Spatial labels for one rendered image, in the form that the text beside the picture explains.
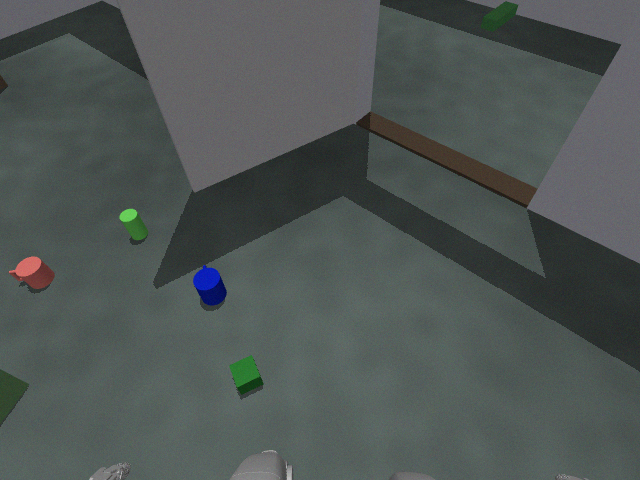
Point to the left robot hand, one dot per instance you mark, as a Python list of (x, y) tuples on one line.
[(115, 472)]

